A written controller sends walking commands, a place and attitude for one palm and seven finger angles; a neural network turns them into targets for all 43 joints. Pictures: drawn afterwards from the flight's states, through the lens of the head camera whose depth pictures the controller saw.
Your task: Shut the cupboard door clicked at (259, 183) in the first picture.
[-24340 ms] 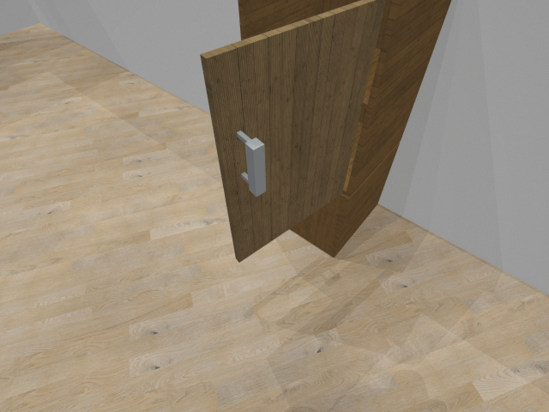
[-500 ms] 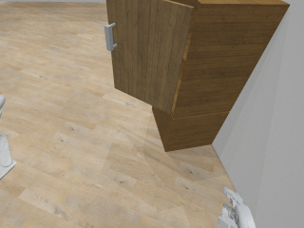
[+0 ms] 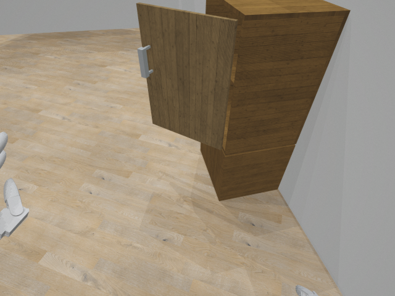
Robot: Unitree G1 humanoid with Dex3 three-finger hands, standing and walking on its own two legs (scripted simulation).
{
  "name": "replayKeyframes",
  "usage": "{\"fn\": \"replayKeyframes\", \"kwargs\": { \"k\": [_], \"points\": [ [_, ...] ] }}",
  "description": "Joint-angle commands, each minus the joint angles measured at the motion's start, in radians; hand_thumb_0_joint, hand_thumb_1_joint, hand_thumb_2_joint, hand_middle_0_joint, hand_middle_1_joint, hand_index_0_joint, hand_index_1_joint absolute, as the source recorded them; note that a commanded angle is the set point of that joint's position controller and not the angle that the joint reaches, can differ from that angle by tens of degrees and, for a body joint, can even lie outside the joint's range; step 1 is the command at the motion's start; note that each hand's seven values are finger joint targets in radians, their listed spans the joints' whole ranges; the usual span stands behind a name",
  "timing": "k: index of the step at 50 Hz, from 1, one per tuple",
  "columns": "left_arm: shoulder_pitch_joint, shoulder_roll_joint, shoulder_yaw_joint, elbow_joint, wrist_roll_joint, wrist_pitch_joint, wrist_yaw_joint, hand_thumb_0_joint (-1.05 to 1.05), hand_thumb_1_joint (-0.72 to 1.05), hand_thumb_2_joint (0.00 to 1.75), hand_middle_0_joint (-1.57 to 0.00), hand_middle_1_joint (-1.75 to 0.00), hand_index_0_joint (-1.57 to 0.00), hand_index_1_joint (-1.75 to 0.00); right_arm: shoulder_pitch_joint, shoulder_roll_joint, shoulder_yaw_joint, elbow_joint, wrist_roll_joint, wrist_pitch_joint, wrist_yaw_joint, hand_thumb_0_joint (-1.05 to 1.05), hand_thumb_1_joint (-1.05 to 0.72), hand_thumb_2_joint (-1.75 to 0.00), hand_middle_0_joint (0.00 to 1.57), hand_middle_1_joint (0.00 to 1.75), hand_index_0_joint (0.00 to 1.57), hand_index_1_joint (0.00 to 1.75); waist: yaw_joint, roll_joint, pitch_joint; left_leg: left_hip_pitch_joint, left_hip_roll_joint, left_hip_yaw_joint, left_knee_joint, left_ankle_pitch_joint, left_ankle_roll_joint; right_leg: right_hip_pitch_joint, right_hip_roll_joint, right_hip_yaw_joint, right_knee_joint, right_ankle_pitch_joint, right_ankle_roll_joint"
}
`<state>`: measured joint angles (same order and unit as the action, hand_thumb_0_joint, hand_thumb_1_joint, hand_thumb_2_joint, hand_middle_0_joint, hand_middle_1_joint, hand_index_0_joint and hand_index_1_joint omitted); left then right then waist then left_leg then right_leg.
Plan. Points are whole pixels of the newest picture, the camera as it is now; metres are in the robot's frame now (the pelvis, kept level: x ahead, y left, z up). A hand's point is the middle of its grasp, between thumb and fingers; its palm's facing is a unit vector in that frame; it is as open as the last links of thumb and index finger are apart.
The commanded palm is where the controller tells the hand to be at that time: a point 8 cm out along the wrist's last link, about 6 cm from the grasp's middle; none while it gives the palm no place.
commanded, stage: stop stepping back and stand still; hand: left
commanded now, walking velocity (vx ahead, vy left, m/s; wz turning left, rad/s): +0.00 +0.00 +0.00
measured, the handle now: (146, 61) +1.03 +0.27 +0.04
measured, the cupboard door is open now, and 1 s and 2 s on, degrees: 47 47 47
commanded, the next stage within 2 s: let the arm hang, fingers relaxed in 0.04 s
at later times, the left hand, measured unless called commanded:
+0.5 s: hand out of the picture +0.03 +0.21 -0.17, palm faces +0.07 -0.98 -0.17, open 7.0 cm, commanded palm none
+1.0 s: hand out of the picture +0.04 +0.27 -0.16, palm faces +0.04 -0.96 -0.28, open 7.4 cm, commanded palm none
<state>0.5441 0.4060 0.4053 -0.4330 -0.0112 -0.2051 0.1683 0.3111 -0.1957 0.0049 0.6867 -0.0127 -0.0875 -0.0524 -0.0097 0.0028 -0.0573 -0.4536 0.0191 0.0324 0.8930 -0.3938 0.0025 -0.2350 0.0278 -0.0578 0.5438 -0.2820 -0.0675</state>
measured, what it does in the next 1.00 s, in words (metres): steps on the spot: left foot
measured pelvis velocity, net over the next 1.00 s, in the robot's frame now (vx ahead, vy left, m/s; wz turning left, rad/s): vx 0.01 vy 0.05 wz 0.03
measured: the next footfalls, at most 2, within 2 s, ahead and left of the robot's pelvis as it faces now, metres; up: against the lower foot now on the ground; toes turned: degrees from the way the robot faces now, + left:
left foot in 0.14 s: +0.10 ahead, +0.15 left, +0.00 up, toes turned +5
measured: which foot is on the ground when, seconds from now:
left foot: up 0.00-0.12, down 0.14-1.00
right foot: down 0.00-1.00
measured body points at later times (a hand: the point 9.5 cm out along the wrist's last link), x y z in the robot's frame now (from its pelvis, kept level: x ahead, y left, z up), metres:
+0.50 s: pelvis +0.01 +0.03 +0.00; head +0.02 +0.05 +0.45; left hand +0.03 +0.26 -0.16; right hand +0.10 -0.21 -0.13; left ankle +0.06 +0.14 -0.73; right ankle +0.00 -0.09 -0.73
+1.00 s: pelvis +0.01 +0.05 +0.01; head +0.01 +0.04 +0.46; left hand +0.04 +0.32 -0.13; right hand +0.05 -0.21 -0.14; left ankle +0.06 +0.14 -0.73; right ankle +0.01 -0.09 -0.73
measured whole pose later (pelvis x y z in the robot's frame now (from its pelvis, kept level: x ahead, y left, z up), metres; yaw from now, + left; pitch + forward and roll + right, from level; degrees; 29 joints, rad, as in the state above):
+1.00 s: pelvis +0.01 +0.05 +0.01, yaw +2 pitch -2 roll +0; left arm 0.21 0.26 0.02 1.13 0.01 0.00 0.01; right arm 0.21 -0.24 -0.02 1.12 -0.01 0.01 0.00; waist 0.00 0.01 0.02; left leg -0.21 0.00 0.07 0.38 -0.13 0.03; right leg -0.12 -0.03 -0.02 0.38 -0.23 0.02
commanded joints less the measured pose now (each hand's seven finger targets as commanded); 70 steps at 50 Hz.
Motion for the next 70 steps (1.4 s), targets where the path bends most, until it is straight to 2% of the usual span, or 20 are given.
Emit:
{"fn": "replayKeyframes", "kwargs": {
  "k": [1, 4, 6, 7, 8, 9, 10, 12, 13, 15, 16, 18, 20, 24, 28, 33, 47, 55, 63, 70],
  "points": [
    [-0.139, 0.189, 0.107, -0.165, 0.0, -0.059, 0.03, 0.0, 0.9, 0.9, -0.2, -0.3, -0.2, -0.3, -0.158, -0.113, -0.033, -0.166, -0.004, -0.057, -0.026, 0.0, -0.9, -0.9, 0.2, 0.3, 0.2, 0.3, -0.002, -0.111, 0.083, 0.03, 0.043, 0.005, -0.13, 0.048, 0.003, -0.126, -0.273, 0.277, -0.305, -0.206, -0.105],
    [-0.178, 0.189, 0.095, -0.199, 0.0, -0.06, 0.036, 0.0, 0.9, 0.9, -0.2, -0.3, -0.2, -0.3, -0.163, -0.117, -0.037, -0.166, -0.004, -0.073, -0.044, 0.0, -0.9, -0.9, 0.2, 0.3, 0.2, 0.3, 0.001, -0.045, 0.061, 0.225, 0.008, 0.052, -0.354, 0.116, 0.01, -0.157, -0.204, 0.191, -0.253, -0.23, -0.045],
    [-0.168, 0.183, 0.097, -0.229, -0.003, -0.064, 0.034, 0.0, 0.9, 0.9, -0.2, -0.3, -0.2, -0.3, -0.165, -0.134, -0.046, -0.18, 0.005, -0.078, -0.047, 0.0, -0.9, -0.9, 0.2, 0.3, 0.2, 0.3, 0.004, 0.054, 0.048, 0.275, 0.075, -0.046, -0.468, 0.119, 0.037, -0.134, -0.138, 0.168, -0.143, -0.114, 0.01],
    [-0.105, -0.046, -0.316, 0.523, 0.073, 0.12, -0.13, 0.0, 0.9, 0.9, -0.2, -0.3, -0.2, -0.3, -0.143, -0.33, -0.088, 0.009, -0.012, -0.093, 0.065, 0.0, -0.9, -0.9, 0.2, 0.3, 0.2, 0.3, -0.048, 0.153, 0.089, 0.189, 0.183, -0.18, -0.344, 0.566, 0.071, -0.231, -0.134, 0.033, 0.132, 0.153, 0.058],
    [-0.098, -0.092, -0.312, 0.528, 0.042, 0.217, -0.149, 0.0, 0.9, 0.9, -0.2, -0.3, -0.2, -0.3, -0.143, -0.281, -0.084, -0.031, 0.005, -0.017, 0.06, 0.0, -0.9, -0.9, 0.2, 0.3, 0.2, 0.3, -0.008, 0.163, 0.011, 0.133, 0.229, -0.2, -0.417, 0.639, 0.098, -0.121, -0.087, 0.044, 0.177, -0.026, 0.082],
    [-0.123, -0.122, -0.313, 0.559, 0.038, 0.228, -0.151, 0.0, 0.9, 0.9, -0.2, -0.3, -0.2, -0.3, -0.139, -0.239, -0.061, -0.027, -0.008, 0.006, 0.05, 0.0, -0.9, -0.9, 0.2, 0.3, 0.2, 0.3, 0.005, 0.145, -0.014, 0.055, 0.248, -0.234, -0.452, 0.551, 0.118, -0.082, -0.059, 0.018, 0.217, -0.17, 0.086],
    [-0.162, -0.103, -0.313, 0.603, 0.035, 0.226, -0.156, 0.0, 0.9, 0.9, -0.2, -0.3, -0.2, -0.3, -0.146, -0.234, -0.05, -0.035, -0.014, 0.018, 0.046, 0.0, -0.9, -0.9, 0.2, 0.3, 0.2, 0.3, 0.007, 0.092, 0.002, 0.025, 0.241, -0.263, -0.479, 0.496, 0.127, -0.065, -0.056, 0.028, 0.22, -0.19, 0.082],
    [-0.176, -0.049, -0.319, 0.729, 0.036, 0.209, -0.162, 0.0, 0.9, 0.9, -0.2, -0.3, -0.2, -0.3, -0.182, -0.237, -0.039, -0.027, -0.015, 0.029, 0.045, 0.0, -0.9, -0.9, 0.2, 0.3, 0.2, 0.3, 0.042, -0.09, -0.038, 0.059, 0.172, -0.184, -0.401, 0.499, 0.086, 0.038, -0.082, 0.056, 0.042, 0.059, 0.06],
    [-0.216, -0.017, -0.324, 0.796, 0.037, 0.201, -0.162, 0.0, 0.9, 0.9, -0.2, -0.3, -0.2, -0.3, -0.178, -0.23, -0.04, -0.016, -0.008, 0.032, 0.048, 0.0, -0.9, -0.9, 0.2, 0.3, 0.2, 0.3, 0.026, -0.163, -0.042, 0.081, 0.119, -0.129, -0.382, 0.437, 0.046, 0.036, -0.113, 0.102, -0.021, 0.148, 0.04],
    [-0.302, 0.027, -0.335, 0.943, 0.038, 0.188, -0.165, 0.0, 0.9, 0.9, -0.2, -0.3, -0.2, -0.3, -0.175, -0.229, -0.042, 0.037, -0.01, 0.06, 0.055, 0.0, -0.9, -0.9, 0.2, 0.3, 0.2, 0.3, -0.01, -0.233, -0.001, 0.181, 0.049, -0.076, -0.346, 0.285, 0.013, -0.093, -0.185, 0.184, -0.141, 0.09, 0.0],
    [-0.324, 0.028, -0.345, 1.007, 0.036, 0.189, -0.163, 0.0, 0.9, 0.9, -0.2, -0.3, -0.2, -0.3, -0.169, -0.211, -0.037, 0.06, -0.014, 0.073, 0.057, 0.0, -0.9, -0.9, 0.2, 0.3, 0.2, 0.3, -0.018, -0.204, 0.017, 0.209, 0.036, -0.064, -0.35, 0.279, 0.008, -0.115, -0.196, 0.187, -0.166, 0.092, -0.008],
    [-0.337, 0.01, -0.365, 1.117, 0.03, 0.192, -0.156, 0.0, 0.9, 0.9, -0.2, -0.3, -0.2, -0.3, -0.159, -0.195, -0.026, 0.11, -0.014, 0.081, 0.058, 0.0, -0.9, -0.9, 0.2, 0.3, 0.2, 0.3, -0.024, -0.053, 0.003, 0.266, 0.058, -0.075, -0.41, 0.348, 0.006, -0.087, -0.16, 0.155, -0.148, 0.103, 0.014],
    [-0.304, -0.027, -0.376, 1.221, 0.025, 0.194, -0.152, 0.0, 0.9, 0.9, -0.2, -0.3, -0.2, -0.3, -0.163, -0.169, -0.019, 0.16, -0.012, 0.08, 0.052, 0.0, -0.9, -0.9, 0.2, 0.3, 0.2, 0.3, -0.005, 0.077, -0.004, 0.245, 0.081, -0.094, -0.477, 0.317, 0.012, -0.015, -0.129, 0.132, -0.156, 0.073, 0.036],
    [-0.257, -0.049, -0.365, 1.361, 0.025, 0.193, -0.15, 0.0, 0.9, 0.9, -0.2, -0.3, -0.2, -0.3, -0.141, -0.149, -0.028, 0.236, -0.01, 0.085, 0.038, 0.0, -0.9, -0.9, 0.2, 0.3, 0.2, 0.3, 0.005, 0.154, 0.008, 0.238, 0.081, -0.091, -0.522, 0.215, 0.013, 0.037, -0.126, 0.124, -0.215, 0.061, 0.023],
    [-0.256, -0.042, -0.369, 1.445, 0.024, 0.19, -0.15, 0.0, 0.9, 0.9, -0.2, -0.3, -0.2, -0.3, -0.096, -0.164, -0.04, 0.298, -0.003, 0.086, 0.031, 0.0, -0.9, -0.9, 0.2, 0.3, 0.2, 0.3, 0.002, 0.059, 0.048, 0.256, 0.093, -0.099, -0.551, 0.199, 0.018, 0.03, -0.122, 0.11, -0.244, 0.051, 0.021],
    [-0.245, -0.04, -0.372, 1.515, 0.023, 0.19, -0.147, 0.0, 0.9, 0.9, -0.2, -0.3, -0.2, -0.3, -0.069, -0.174, -0.046, 0.352, 0.002, 0.082, 0.026, 0.0, -0.9, -0.9, 0.2, 0.3, 0.2, 0.3, 0.006, 0.002, 0.068, 0.275, 0.102, -0.1, -0.572, 0.226, 0.027, 0.039, -0.126, 0.095, -0.25, 0.06, 0.024],
    [-0.3, 0.009, -0.362, 1.529, 0.028, 0.192, -0.147, 0.0, 0.9, 0.9, -0.2, -0.3, -0.2, -0.3, -0.101, -0.218, -0.057, 0.39, -0.005, 0.078, 0.033, 0.0, -0.9, -0.9, 0.2, 0.3, 0.2, 0.3, 0.008, 0.012, 0.127, 0.242, 0.103, -0.122, -0.649, 0.104, 0.027, 0.032, -0.13, 0.104, -0.252, 0.006, 0.029],
    [-0.358, 0.049, -0.356, 1.508, 0.029, 0.185, -0.152, 0.0, 0.9, 0.9, -0.2, -0.3, -0.2, -0.3, -0.149, -0.253, -0.06, 0.378, -0.005, 0.071, 0.037, 0.0, -0.9, -0.9, 0.2, 0.3, 0.2, 0.3, 0.007, 0.02, 0.104, 0.268, 0.102, -0.117, -0.644, 0.161, 0.024, 0.045, -0.137, 0.114, -0.263, 0.037, 0.029],
    [-0.395, 0.08, -0.354, 1.5, 0.026, 0.173, -0.154, 0.0, 0.9, 0.9, -0.2, -0.3, -0.2, -0.3, -0.191, -0.289, -0.059, 0.37, -0.001, 0.064, 0.038, 0.0, -0.9, -0.9, 0.2, 0.3, 0.2, 0.3, 0.005, -0.002, 0.043, 0.336, 0.108, -0.1, -0.604, 0.327, 0.023, 0.079, -0.149, 0.122, -0.278, 0.146, 0.029],
    [-0.418, 0.1, -0.358, 1.507, 0.024, 0.175, -0.155, 0.0, 0.9, 0.9, -0.2, -0.3, -0.2, -0.3, -0.213, -0.309, -0.053, 0.375, -0.002, 0.067, 0.039, 0.0, -0.9, -0.9, 0.2, 0.3, 0.2, 0.3, 0.001, 0.01, 0.04, 0.351, 0.113, -0.097, -0.611, 0.336, 0.018, 0.093, -0.155, 0.123, -0.29, 0.155, 0.03]
  ]
}}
